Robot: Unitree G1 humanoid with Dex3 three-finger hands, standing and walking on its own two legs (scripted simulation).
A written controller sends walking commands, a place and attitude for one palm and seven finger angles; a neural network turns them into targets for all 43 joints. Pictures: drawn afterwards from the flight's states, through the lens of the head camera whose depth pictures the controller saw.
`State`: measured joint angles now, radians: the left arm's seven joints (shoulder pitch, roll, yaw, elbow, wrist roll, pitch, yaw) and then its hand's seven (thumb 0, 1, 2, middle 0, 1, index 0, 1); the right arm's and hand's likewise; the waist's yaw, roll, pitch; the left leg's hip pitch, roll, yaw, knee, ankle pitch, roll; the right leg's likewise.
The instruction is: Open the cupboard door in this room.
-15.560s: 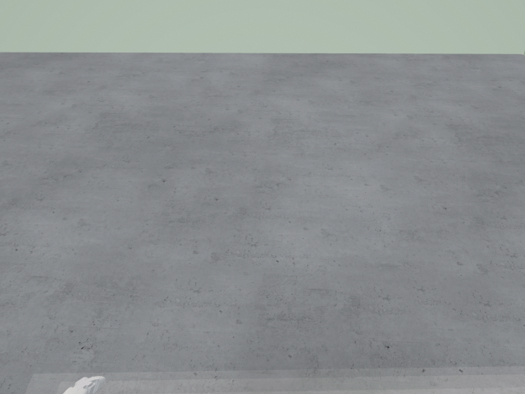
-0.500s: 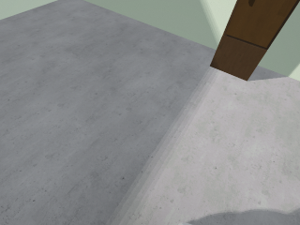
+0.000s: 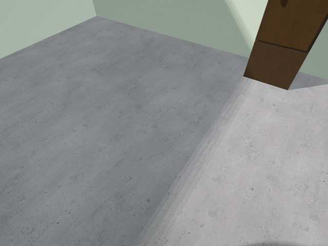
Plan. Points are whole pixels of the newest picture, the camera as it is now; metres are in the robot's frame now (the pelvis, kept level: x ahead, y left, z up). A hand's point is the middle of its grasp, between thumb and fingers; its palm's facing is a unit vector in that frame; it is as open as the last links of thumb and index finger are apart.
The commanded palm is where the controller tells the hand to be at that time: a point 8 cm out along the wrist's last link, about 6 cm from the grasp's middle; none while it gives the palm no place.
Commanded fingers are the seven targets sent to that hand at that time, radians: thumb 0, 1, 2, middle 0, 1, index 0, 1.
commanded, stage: stand and wait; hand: left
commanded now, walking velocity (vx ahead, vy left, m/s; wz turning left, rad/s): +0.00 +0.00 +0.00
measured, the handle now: out of the picture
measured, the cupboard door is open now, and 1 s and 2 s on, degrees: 0 0 0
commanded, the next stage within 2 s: turn or walk to find it in 1.36 s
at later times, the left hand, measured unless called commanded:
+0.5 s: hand out of the picture -0.03 +0.18 -0.17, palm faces +0.03 -0.98 -0.17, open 7.4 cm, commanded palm none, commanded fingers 0.00 0.90 0.90 -0.20 -0.30 -0.20 -0.30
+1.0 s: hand out of the picture -0.03 +0.19 -0.17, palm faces +0.01 -0.98 -0.19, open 7.4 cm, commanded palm none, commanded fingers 0.00 0.90 0.90 -0.20 -0.30 -0.20 -0.30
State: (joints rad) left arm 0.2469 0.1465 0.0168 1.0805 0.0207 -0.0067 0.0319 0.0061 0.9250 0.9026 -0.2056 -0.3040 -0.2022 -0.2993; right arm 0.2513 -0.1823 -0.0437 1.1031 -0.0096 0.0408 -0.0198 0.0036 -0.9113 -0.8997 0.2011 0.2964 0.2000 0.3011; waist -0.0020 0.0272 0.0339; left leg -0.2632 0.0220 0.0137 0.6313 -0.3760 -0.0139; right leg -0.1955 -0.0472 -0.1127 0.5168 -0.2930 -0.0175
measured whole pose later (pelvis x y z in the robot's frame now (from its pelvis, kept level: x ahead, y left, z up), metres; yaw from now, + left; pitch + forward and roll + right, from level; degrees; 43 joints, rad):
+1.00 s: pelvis -0.02 +0.01 +0.01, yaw -1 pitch -2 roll +0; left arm 0.29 0.16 0.01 1.14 0.02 -0.01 0.03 0.00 0.91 0.90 -0.20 -0.30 -0.20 -0.30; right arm 0.30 -0.15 -0.02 1.14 -0.01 -0.01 -0.02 0.00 -0.91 -0.90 0.20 0.30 0.20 0.30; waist 0.00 -0.01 0.03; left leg -0.19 0.03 0.05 0.41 -0.19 -0.01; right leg -0.19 -0.05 -0.09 0.42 -0.20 0.01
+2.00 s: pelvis +0.00 +0.01 -0.01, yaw +6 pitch -1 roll -1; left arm 0.17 0.23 0.03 1.03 0.02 0.03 0.02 0.00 0.91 0.90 -0.21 -0.30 -0.20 -0.30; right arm 0.18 -0.23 -0.03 1.04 -0.02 0.04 0.00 0.00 -0.91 -0.90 0.20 0.30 0.20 0.30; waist 0.00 0.00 0.08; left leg -0.29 0.02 0.00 0.61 -0.31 0.00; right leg -0.21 -0.10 -0.20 0.59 -0.34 0.01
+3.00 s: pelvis -0.07 -0.04 +0.00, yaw +33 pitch -1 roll +0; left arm 0.25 0.28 0.07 1.02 0.02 0.05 0.01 0.01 0.91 0.90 -0.20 -0.30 -0.20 -0.30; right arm 0.12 -0.19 -0.03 0.97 -0.02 0.03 0.00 0.00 -0.91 -0.90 0.20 0.30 0.20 0.30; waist 0.04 -0.03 0.07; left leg -0.20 0.00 0.01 0.47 -0.25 0.02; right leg -0.45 -0.10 -0.05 1.04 -0.41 0.08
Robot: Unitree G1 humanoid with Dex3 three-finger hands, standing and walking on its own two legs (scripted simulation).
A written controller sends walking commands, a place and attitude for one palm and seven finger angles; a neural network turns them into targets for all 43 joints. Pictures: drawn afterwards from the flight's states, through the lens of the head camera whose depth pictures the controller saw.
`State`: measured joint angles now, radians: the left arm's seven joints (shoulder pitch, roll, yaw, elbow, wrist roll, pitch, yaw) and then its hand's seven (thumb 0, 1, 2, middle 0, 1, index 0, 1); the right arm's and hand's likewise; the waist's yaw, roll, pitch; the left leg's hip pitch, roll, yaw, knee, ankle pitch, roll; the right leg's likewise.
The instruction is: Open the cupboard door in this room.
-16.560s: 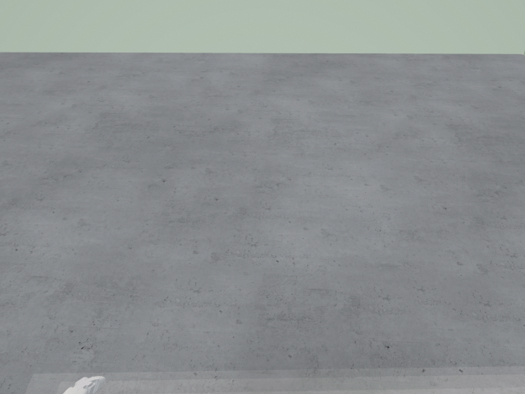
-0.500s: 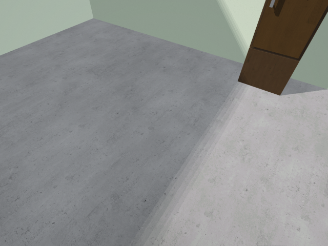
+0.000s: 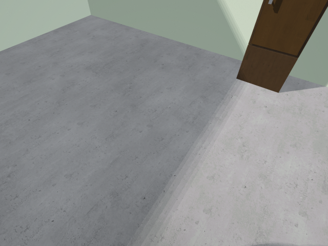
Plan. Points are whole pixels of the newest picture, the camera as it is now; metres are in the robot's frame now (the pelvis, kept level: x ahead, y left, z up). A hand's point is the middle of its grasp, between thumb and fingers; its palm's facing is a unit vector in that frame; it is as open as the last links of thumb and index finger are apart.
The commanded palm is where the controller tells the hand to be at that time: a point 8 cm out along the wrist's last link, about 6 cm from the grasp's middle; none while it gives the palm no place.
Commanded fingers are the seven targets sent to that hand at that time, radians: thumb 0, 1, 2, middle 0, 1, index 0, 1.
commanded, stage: stand and wait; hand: left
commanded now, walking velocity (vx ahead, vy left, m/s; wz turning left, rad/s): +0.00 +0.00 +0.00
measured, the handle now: out of the picture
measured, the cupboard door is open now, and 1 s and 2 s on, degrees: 0 0 0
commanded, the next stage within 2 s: turn or walk to find it in 0.36 s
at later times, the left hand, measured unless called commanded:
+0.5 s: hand out of the picture +0.08 +0.24 -0.16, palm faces +0.03 -0.94 -0.33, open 7.4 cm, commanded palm none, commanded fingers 0.00 0.90 0.90 -0.20 -0.30 -0.20 -0.30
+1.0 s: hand out of the picture +0.05 +0.21 -0.18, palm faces +0.13 -0.96 -0.25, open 7.4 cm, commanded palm none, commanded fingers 0.00 0.90 0.90 -0.20 -0.30 -0.20 -0.30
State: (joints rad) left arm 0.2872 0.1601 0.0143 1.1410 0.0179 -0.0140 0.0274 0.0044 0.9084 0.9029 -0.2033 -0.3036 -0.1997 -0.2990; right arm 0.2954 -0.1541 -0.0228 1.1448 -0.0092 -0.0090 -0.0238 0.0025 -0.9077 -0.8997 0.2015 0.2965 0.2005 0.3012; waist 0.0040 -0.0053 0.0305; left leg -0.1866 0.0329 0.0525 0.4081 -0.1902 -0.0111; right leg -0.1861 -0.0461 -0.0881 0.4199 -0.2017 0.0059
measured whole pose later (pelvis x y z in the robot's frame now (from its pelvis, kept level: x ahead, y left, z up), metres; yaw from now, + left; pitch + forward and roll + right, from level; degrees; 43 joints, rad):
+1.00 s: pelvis +0.02 +0.00 -0.01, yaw +7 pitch -1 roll -1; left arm 0.17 0.23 0.03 1.03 0.02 0.03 0.02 0.00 0.91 0.90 -0.21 -0.30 -0.20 -0.30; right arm 0.18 -0.23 -0.03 1.04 -0.02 0.04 0.00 0.00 -0.91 -0.90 0.20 0.30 0.20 0.30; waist 0.00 0.00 0.08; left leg -0.29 0.02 0.00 0.61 -0.31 0.00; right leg -0.21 -0.10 -0.20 0.59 -0.34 0.01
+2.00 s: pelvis -0.05 -0.06 +0.00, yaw +34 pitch -1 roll +0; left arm 0.25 0.28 0.07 1.02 0.02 0.05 0.01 0.01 0.91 0.90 -0.20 -0.30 -0.20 -0.30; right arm 0.12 -0.19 -0.03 0.97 -0.02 0.03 0.00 0.00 -0.91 -0.90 0.20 0.30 0.20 0.30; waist 0.04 -0.03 0.07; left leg -0.20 0.00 0.01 0.47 -0.25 0.02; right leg -0.45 -0.10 -0.05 1.04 -0.41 0.08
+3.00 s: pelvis -0.10 -0.11 +0.00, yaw +59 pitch +0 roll -1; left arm 0.20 0.26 0.06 0.99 0.02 0.05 0.02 0.01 0.91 0.90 -0.20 -0.30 -0.20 -0.30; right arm 0.15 -0.18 -0.04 0.97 -0.02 0.02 0.00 0.00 -0.90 -0.90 0.20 0.30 0.20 0.30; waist 0.02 -0.03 0.06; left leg -0.20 -0.02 0.00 0.43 -0.22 0.05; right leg -0.45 -0.09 -0.04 1.03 -0.40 0.09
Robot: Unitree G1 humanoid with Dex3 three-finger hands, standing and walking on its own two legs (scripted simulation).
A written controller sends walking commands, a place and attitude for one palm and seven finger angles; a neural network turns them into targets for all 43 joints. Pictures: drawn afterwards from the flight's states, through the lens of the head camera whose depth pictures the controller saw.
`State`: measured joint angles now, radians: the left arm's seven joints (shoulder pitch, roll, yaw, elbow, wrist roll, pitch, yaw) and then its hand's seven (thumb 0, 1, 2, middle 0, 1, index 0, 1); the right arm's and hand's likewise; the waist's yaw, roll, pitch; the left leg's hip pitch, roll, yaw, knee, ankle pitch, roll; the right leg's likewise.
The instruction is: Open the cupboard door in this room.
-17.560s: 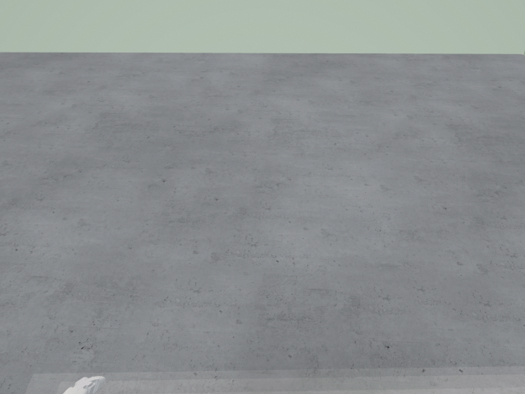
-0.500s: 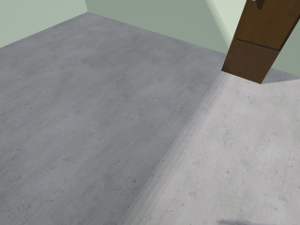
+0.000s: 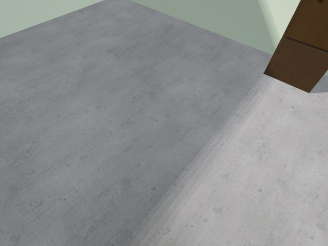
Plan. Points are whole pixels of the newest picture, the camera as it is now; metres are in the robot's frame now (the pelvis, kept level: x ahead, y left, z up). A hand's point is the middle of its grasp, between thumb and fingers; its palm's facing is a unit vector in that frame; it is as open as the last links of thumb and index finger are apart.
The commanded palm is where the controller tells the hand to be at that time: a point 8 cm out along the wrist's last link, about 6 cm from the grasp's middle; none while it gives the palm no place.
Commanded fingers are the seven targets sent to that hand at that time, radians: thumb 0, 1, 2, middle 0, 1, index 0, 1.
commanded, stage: turn or walk to find it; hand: left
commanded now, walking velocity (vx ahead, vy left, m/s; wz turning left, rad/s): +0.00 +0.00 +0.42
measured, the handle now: out of the picture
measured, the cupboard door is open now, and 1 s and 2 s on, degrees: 0 0 0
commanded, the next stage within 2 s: none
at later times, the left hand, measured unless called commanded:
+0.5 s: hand out of the picture +0.00 +0.14 -0.14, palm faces +0.25 -0.92 -0.30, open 7.4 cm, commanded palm none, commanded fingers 0.00 0.90 0.90 -0.20 -0.30 -0.20 -0.30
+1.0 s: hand out of the picture -0.17 +0.16 -0.16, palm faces +0.50 -0.82 -0.27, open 7.4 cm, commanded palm none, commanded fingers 0.00 0.90 0.90 -0.20 -0.30 -0.20 -0.30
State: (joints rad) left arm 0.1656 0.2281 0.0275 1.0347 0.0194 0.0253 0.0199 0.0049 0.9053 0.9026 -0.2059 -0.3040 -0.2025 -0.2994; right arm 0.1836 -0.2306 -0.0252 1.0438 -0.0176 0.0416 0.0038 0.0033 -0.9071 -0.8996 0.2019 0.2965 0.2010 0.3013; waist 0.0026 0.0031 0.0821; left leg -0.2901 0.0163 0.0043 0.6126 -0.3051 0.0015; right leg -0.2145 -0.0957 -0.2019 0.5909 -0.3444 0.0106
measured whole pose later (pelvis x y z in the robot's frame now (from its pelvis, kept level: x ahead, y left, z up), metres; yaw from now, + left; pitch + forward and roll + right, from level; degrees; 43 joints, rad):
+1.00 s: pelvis -0.08 -0.05 +0.01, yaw +27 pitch -1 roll +0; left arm 0.25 0.28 0.07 1.02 0.02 0.05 0.01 0.01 0.91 0.90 -0.20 -0.30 -0.20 -0.30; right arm 0.12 -0.19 -0.03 0.97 -0.02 0.03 0.00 0.00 -0.91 -0.90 0.20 0.30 0.20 0.30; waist 0.04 -0.03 0.07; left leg -0.20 0.00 0.01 0.47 -0.25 0.02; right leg -0.45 -0.10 -0.05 1.04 -0.41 0.08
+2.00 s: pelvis -0.13 -0.09 +0.02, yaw +52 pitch +0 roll -1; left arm 0.20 0.26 0.06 0.99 0.02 0.05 0.02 0.01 0.91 0.90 -0.20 -0.30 -0.20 -0.30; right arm 0.15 -0.18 -0.04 0.97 -0.02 0.02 0.00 0.00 -0.90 -0.90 0.20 0.30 0.20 0.30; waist 0.02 -0.03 0.06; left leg -0.20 -0.02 0.00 0.43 -0.22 0.05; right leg -0.45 -0.09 -0.04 1.03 -0.40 0.09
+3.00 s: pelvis -0.13 -0.18 -0.01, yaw +44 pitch -1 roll +0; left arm 0.19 0.23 0.08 0.97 0.03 0.03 -0.01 0.01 0.91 0.90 -0.20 -0.30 -0.20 -0.30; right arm 0.17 -0.21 -0.08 1.00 -0.02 0.03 -0.02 0.00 -0.91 -0.90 0.21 0.30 0.20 0.30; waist 0.02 0.04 0.09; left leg -0.25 0.16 0.19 0.72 -0.45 -0.05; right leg -0.30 -0.03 -0.10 0.64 -0.31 0.00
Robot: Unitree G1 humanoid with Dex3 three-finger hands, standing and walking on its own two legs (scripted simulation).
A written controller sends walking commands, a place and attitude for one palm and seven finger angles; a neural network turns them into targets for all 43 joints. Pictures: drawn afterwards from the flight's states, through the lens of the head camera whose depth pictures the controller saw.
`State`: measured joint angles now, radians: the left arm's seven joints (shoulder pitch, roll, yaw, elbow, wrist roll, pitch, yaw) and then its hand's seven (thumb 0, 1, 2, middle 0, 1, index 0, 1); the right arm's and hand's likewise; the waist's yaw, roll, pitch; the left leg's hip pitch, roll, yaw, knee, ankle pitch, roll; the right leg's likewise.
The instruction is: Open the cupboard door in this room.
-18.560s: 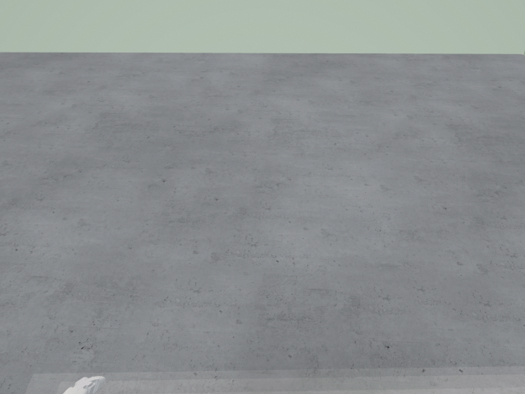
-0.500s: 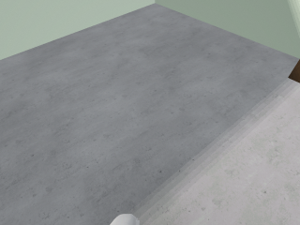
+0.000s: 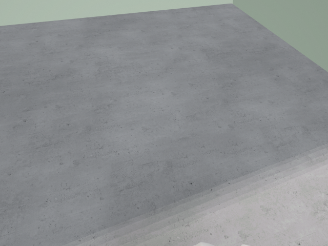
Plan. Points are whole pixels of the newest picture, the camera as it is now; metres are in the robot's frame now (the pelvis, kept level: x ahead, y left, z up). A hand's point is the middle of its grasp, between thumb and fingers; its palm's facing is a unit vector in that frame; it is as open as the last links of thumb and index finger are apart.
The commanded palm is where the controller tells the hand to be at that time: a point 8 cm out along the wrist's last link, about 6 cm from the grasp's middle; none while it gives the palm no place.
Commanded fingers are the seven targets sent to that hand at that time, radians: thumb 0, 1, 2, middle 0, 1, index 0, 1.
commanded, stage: turn or walk to find it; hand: left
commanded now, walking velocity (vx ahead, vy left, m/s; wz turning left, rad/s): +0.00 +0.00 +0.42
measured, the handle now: out of the picture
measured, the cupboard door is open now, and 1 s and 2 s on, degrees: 0 0 0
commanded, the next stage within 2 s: stand and wait in 1.26 s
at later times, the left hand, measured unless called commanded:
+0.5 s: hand out of the picture +0.01 +0.14 -0.15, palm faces +0.23 -0.93 -0.27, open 7.3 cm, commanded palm none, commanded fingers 0.00 0.90 0.90 -0.20 -0.30 -0.20 -0.30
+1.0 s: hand out of the picture -0.11 +0.21 -0.17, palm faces +0.45 -0.86 -0.24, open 7.4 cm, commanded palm none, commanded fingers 0.00 0.90 0.90 -0.20 -0.30 -0.20 -0.30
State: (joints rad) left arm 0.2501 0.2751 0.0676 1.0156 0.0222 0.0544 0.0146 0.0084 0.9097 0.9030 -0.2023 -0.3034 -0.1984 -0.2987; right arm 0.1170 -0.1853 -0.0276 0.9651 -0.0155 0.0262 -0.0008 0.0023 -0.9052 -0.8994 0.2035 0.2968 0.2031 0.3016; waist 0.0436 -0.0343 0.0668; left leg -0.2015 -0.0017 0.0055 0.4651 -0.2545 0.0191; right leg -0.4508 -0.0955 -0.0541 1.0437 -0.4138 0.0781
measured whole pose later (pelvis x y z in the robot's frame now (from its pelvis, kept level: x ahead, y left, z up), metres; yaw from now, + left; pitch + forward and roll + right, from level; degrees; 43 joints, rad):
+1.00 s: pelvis -0.07 -0.01 +0.00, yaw +24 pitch +0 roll -1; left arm 0.20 0.26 0.06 0.99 0.02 0.05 0.02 0.01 0.91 0.90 -0.20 -0.30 -0.20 -0.30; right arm 0.15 -0.18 -0.04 0.97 -0.02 0.02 0.00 0.00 -0.90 -0.90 0.20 0.30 0.20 0.30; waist 0.02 -0.03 0.06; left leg -0.20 -0.02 0.00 0.43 -0.22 0.05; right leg -0.45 -0.09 -0.04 1.03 -0.40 0.09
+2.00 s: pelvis -0.11 -0.09 -0.02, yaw +17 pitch -1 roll +0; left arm 0.19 0.23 0.08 0.97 0.03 0.03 -0.01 0.01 0.91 0.90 -0.20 -0.30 -0.20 -0.30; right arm 0.17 -0.21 -0.08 1.00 -0.02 0.03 -0.02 0.00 -0.91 -0.90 0.21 0.30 0.20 0.30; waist 0.02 0.04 0.09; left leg -0.25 0.16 0.19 0.72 -0.45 -0.05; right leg -0.30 -0.03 -0.10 0.64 -0.31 0.00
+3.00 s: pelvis -0.13 -0.10 -0.01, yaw -13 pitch +0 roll +0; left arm 0.12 0.19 0.05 0.92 0.02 0.03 0.01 0.00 0.91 0.90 -0.20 -0.30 -0.20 -0.30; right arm 0.20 -0.24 -0.07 0.98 -0.02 0.07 -0.02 0.01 -0.91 -0.90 0.20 0.30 0.20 0.30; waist -0.03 0.04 0.11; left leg -0.48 0.11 0.05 1.10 -0.44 -0.08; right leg -0.26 0.00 -0.04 0.56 -0.30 -0.03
